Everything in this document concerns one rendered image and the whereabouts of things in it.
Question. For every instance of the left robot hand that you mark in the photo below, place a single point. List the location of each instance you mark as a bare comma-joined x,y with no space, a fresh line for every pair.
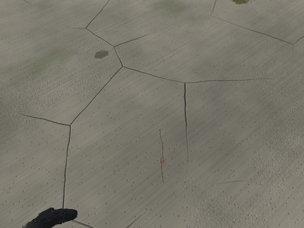
52,217

